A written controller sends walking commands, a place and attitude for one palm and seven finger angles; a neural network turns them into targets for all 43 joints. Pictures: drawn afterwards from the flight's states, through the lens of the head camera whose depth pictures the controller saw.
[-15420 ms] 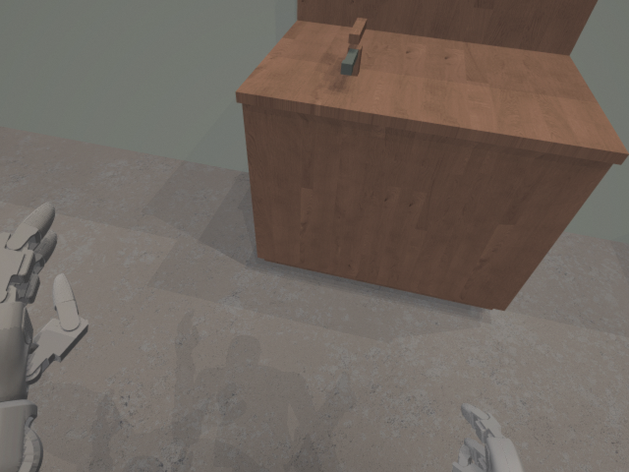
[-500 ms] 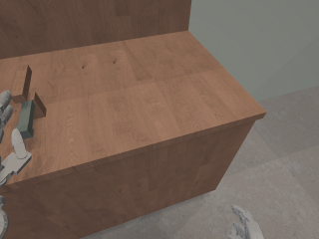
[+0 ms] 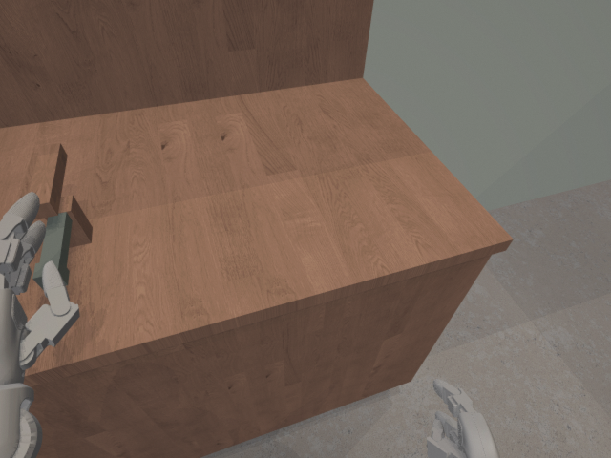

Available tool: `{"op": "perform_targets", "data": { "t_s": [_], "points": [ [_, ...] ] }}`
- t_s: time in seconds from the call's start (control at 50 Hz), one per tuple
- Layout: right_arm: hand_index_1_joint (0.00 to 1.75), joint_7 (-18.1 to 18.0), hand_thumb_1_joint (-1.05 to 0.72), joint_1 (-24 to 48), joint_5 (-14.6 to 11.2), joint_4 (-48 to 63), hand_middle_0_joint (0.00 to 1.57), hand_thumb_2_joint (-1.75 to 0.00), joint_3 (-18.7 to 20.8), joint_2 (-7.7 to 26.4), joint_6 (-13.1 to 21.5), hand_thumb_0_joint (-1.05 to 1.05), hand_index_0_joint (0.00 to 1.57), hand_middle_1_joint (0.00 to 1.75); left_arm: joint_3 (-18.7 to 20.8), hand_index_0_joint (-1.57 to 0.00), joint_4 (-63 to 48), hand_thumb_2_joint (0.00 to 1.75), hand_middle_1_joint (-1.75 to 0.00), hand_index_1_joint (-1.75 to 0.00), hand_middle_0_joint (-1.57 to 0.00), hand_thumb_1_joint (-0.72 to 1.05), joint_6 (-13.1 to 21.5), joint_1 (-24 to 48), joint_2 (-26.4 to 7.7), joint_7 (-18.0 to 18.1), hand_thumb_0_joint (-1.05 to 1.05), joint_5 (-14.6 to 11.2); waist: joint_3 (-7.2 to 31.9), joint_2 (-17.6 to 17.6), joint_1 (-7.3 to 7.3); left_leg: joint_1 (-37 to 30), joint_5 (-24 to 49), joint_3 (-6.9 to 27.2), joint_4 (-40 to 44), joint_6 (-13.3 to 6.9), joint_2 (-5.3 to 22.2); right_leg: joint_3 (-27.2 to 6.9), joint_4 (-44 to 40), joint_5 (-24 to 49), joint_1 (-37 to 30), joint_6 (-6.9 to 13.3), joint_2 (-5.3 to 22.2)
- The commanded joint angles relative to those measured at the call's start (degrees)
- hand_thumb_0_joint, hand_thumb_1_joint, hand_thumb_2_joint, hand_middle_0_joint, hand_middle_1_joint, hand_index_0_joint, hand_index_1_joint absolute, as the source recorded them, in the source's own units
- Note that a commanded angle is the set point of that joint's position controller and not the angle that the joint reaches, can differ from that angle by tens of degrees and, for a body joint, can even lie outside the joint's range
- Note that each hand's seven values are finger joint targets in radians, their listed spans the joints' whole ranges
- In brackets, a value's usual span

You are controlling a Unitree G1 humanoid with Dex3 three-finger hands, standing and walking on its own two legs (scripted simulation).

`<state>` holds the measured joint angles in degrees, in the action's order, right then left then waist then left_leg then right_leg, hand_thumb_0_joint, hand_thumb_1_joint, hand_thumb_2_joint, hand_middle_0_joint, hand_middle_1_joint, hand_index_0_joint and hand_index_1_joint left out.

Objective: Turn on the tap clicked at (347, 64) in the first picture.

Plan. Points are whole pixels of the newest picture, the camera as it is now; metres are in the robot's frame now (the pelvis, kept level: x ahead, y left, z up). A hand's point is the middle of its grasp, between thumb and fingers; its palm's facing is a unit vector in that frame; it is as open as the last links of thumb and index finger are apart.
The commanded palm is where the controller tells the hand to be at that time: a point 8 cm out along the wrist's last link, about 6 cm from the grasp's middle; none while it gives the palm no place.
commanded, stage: come to a stop and stand still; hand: left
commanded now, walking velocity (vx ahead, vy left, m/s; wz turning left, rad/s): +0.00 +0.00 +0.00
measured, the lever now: (51, 274) +0.30 +0.36 +0.08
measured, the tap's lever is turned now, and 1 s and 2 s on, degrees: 0 0 0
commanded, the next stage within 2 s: look again from close up in 0.84 s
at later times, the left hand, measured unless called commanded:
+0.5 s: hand (37, 289) +0.23 +0.30 +0.16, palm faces +0.43 -0.83 -0.35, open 7.4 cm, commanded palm +0.17 +0.31 +0.18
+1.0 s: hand (59, 275) +0.24 +0.28 +0.16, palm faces +0.39 -0.85 -0.34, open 7.4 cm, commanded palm +0.19 +0.31 +0.18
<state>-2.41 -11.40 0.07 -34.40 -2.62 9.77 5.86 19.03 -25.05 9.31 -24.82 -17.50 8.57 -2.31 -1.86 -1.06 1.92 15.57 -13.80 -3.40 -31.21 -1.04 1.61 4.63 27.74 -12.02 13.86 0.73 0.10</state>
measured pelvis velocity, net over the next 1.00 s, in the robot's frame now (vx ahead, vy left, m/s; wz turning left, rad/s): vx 0.02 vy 0.03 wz -0.01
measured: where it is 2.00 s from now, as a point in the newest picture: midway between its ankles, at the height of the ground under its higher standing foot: outside the picture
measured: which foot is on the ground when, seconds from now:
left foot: down 0.00-1.00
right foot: down 0.00-1.00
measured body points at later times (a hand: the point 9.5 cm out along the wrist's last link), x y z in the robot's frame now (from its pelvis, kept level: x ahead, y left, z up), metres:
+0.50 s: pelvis +0.00 +0.03 +0.00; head +0.02 +0.06 +0.45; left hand +0.20 +0.34 +0.17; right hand +0.16 -0.19 -0.07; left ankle +0.03 +0.10 -0.74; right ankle +0.03 -0.11 -0.73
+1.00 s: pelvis +0.02 +0.03 +0.01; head +0.05 +0.06 +0.45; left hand +0.22 +0.32 +0.18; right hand +0.21 -0.19 -0.06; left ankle +0.03 +0.10 -0.74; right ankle +0.03 -0.11 -0.73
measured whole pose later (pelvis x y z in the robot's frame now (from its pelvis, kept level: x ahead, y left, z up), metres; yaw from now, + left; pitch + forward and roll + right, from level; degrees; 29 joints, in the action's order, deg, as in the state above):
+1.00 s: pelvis +0.02 +0.03 +0.01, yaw -1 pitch -2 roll -2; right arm -0.9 -10.8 -0.5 -32.5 -1.5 10.8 6.5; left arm 20.3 -27.8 11.0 -23.4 -19.5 6.1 -2.1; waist -4.5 1.7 2.3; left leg 12.0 -14.2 -4.3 -27.5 -3.6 -0.8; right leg 2.8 23.2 -11.2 10.2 -1.8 1.7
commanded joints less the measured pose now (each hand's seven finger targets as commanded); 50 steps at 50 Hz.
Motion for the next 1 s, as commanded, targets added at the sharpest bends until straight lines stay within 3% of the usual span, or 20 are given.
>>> {"op": "perform_targets", "data": {
  "t_s": [0.0,0.02,0.04,0.06,0.08,0.1,0.12,0.16,0.2,0.24,0.26,0.28,0.34,0.36,0.42,0.52,0.58,0.66,0.8,0.98],
  "points": [
    [0.3,-1.64,-0.9,5.45,-0.1,8.7,0.2,-0.9,3.15,7.52,2.2,0.0,0.2,0.3,4.68,-0.2,-14.61,0.9,-0.3,-0.3,-0.2,0.9,2.74,9.38,-11.71,0.88,0.0,0.09,5.04,1.81,-1.38,-1.6,-2.39,3.67,6.33,1.5,0.94,-9.69,-11.37,-6.43,0.67,0.64,5.82],
    [0.3,-1.43,-0.9,-1.0,2.36,7.24,0.2,-0.9,4.58,7.97,5.17,0.0,0.2,0.3,36.77,-0.2,-24.08,0.9,-0.3,-0.3,-0.2,0.9,8.24,64.35,-56.55,0.6,0.0,8.78,-6.19,12.48,0.32,5.0,2.19,2.02,-2.37,0.65,1.35,-13.58,-16.31,4.78,9.64,-1.7,7.27],
    [0.3,-1.25,-0.9,1.55,0.76,3.77,0.2,-0.9,2.49,2.53,5.13,0.0,0.2,0.3,14.54,-0.2,7.11,0.9,-0.3,-0.3,-0.2,0.9,6.34,31.81,-22.59,-2.33,0.0,3.7,6.66,12.74,-0.05,-2.06,0.69,3.74,-1.04,-0.36,-3.2,-13.49,-11.61,4.14,5.09,4.21,11.06],
    [0.3,-0.6,-0.9,5.45,-1.0,8.49,0.2,-0.9,3.99,6.42,4.62,0.0,0.2,0.3,11.4,-0.2,-1.06,0.9,-0.3,-0.3,-0.2,0.9,5.09,20.13,-17.49,-1.2,0.0,-0.02,6.17,-1.3,1.02,-7.13,3.01,2.95,4.98,0.38,-0.39,-13.74,-7.75,5.25,2.71,4.84,8.99],
    [0.3,-0.34,-0.9,3.23,-0.98,8.82,0.2,-0.9,4.53,7.25,5.35,0.0,0.2,0.3,6.95,-0.2,0.62,0.9,-0.3,-0.3,-0.2,0.9,5.07,21.38,-12.93,-1.57,0.0,0.59,8.2,-4.56,0.43,-7.0,2.06,0.89,5.32,0.79,0.65,-12.67,-6.91,2.67,0.58,3.96,7.7],
    [0.3,0.03,-0.9,3.49,-0.77,9.15,0.2,-0.9,4.34,7.66,6.1,0.0,0.2,0.3,6.12,-0.2,-4.18,0.9,-0.3,-0.3,-0.2,0.9,6.61,21.48,-13.66,-2.07,0.0,0.22,9.97,-9.81,0.73,-6.27,2.73,2.97,7.26,0.33,1.24,-11.66,-5.49,2.55,-1.37,2.93,6.63],
    [0.3,0.81,-0.9,3.85,-0.81,9.23,0.2,-0.9,4.2,7.88,6.21,0.0,0.2,0.3,5.03,-0.2,-5.91,0.9,-0.3,-0.3,-0.2,0.9,7.14,16.17,-11.74,-2.27,0.0,-0.42,9.67,-11.46,1.13,-4.79,0.42,4.68,9.47,-0.33,2.89,-10.43,-5.08,-0.21,-2.79,1.64,5.48],
    [0.3,2.17,-0.9,6.31,-1.6,10.64,0.2,-0.9,3.8,7.33,6.59,0.0,0.2,0.3,1.92,-0.2,-9.72,0.9,-0.3,-0.3,-0.2,0.9,6.93,8.06,-7.99,-2.54,0.0,-0.36,8.84,-10.93,1.37,-0.57,-4.66,6.44,13.29,-1.53,5.24,-6.46,-1.31,-1.49,-6.28,0.5,3.35],
    [0.3,2.55,-0.9,5.82,-1.62,11.52,0.2,-0.9,3.9,8.16,6.35,0.0,0.2,0.3,4.37,-0.2,-13.2,0.9,-0.3,-0.3,-0.2,0.9,6.93,5.83,-10.8,-2.2,0.0,0.35,6.97,-4.73,1.4,6.94,-12.33,7.6,15.83,-1.76,5.98,-4.62,-0.02,-3.84,-9.84,-0.01,2.06],
    [0.3,2.18,-0.9,5.21,-1.53,11.81,0.2,-0.9,4.2,8.47,5.97,0.0,0.2,0.3,8.49,-0.2,-11.55,0.9,-0.3,-0.3,-0.2,0.9,6.69,2.75,-13.68,-1.73,0.0,0.51,5.72,2.88,1.37,8.22,-16.03,7.11,15.12,-1.58,5.29,-5.16,-2.7,-6.19,-9.0,-0.26,1.96],
    [0.3,1.79,-0.9,5.44,-1.67,11.79,0.2,-0.9,4.29,8.75,5.61,0.0,0.2,0.3,11.93,-0.2,-11.43,0.9,-0.3,-0.3,-0.2,0.9,6.49,1.71,-16.66,-1.18,0.0,0.32,5.74,3.16,1.16,5.77,-14.56,6.56,14.61,-1.25,4.83,-5.29,-4.29,-6.59,-6.93,-0.26,1.99],
    [0.3,1.41,-0.9,5.06,-1.44,12.02,0.2,-0.9,4.29,8.51,5.45,0.0,0.2,0.3,11.68,-0.2,-11.27,0.9,-0.3,-0.3,-0.2,0.9,6.64,2.62,-15.42,-1.29,0.0,0.14,5.68,4.21,0.59,5.48,-14.95,6.8,14.17,-1.33,4.69,-5.39,-4.99,-7.39,-6.1,-0.19,2.53],
    [0.3,0.5,-0.9,4.75,-1.19,11.72,0.2,-0.9,4.26,8.66,5.61,0.0,0.2,0.3,11.62,-0.2,-10.35,0.9,-0.3,-0.3,-0.2,0.9,7.09,7.52,-14.94,-1.47,0.0,0.15,2.34,0.2,-0.19,5.66,-16.72,6.98,14.96,-1.28,4.39,-6.62,-6.01,-8.67,-3.58,0.1,2.16],
    [0.3,0.2,-0.9,5.33,-1.23,11.59,0.2,-0.9,4.1,8.54,5.77,0.0,0.2,0.3,11.69,-0.2,-12.59,0.9,-0.3,-0.3,-0.2,0.9,7.29,10.42,-15.69,-1.4,0.0,0.42,2.56,-2.55,-0.32,3.93,-15.53,7.03,15.5,-1.33,4.77,-6.09,-5.39,-6.75,-3.23,0.05,1.88],
    [0.3,0.33,-0.9,4.09,-1.04,10.77,0.2,-0.9,4.06,8.49,6.93,0.0,0.2,0.3,7.75,-0.2,-12.12,0.9,-0.3,-0.3,-0.2,0.9,7.81,13.18,-12.48,-1.52,0.0,1.2,4.89,-7.68,-0.11,2.96,-12.54,7.16,15.24,-1.92,5.48,-5.17,-3.29,-1.33,-6.93,0.19,1.86],
    [0.3,1.16,-0.9,3.41,-0.8,9.67,0.2,-0.9,4.35,8.83,7.97,0.0,0.2,0.3,3.34,-0.2,-14.48,0.9,-0.3,-0.3,-0.2,0.9,7.31,12.73,-9.64,-1.4,0.0,1.82,7.31,-5.28,-0.3,-3.09,3.15,6.49,11.83,-0.22,4.39,-4.34,-3.92,6.5,-6.72,0.28,1.78],
    [0.3,1.46,-0.9,3.83,-0.63,9.49,0.2,-0.9,4.39,8.71,6.93,0.0,0.2,0.3,5.01,-0.2,-12.88,0.9,-0.3,-0.3,-0.2,0.9,6.59,8.8,-10.22,-1.19,0.0,1.61,8.42,-1.97,-0.26,-4.76,11.8,5.47,9.4,0.82,3.74,-3.97,-4.64,10.54,-7.11,0.31,2.19],
    [0.3,1.26,-0.9,4.78,-0.9,10.13,0.2,-0.9,4.32,8.41,5.13,0.0,0.2,0.3,9.06,-0.2,-12.47,0.9,-0.3,-0.3,-0.2,0.9,6.13,6.05,-13.12,-1.3,0.0,0.84,7.79,-3.84,-0.39,-5.24,17.2,5.06,9.59,2.45,3.46,-3.51,-3.95,11.99,-6.84,0.43,1.81],
    [0.3,0.99,-0.9,4.89,-0.95,11.64,0.2,-0.9,4.42,8.24,3.75,0.0,0.2,0.3,7.73,-0.2,-15.61,0.9,-0.3,-0.3,-0.2,0.9,6.02,5.58,-12.16,-1.94,0.0,-0.17,9.26,-4.31,-0.52,-6.84,21.02,5.09,9.2,2.47,4.26,-2.77,-3.76,12.49,-8.13,0.15,1.82],
    [0.3,0.38,-0.9,5.29,-0.78,10.75,0.2,-0.9,4.36,8.72,3.3,0.0,0.2,0.3,6.25,-0.2,-13.99,0.9,-0.3,-0.3,-0.2,0.9,5.02,6.47,-11.21,-1.06,0.0,0.11,7.95,-2.58,-0.48,-4.86,9.72,5.04,10.34,1.13,3.42,-4.36,-6.05,11.17,-8.39,0.19,2.89]
  ]
}}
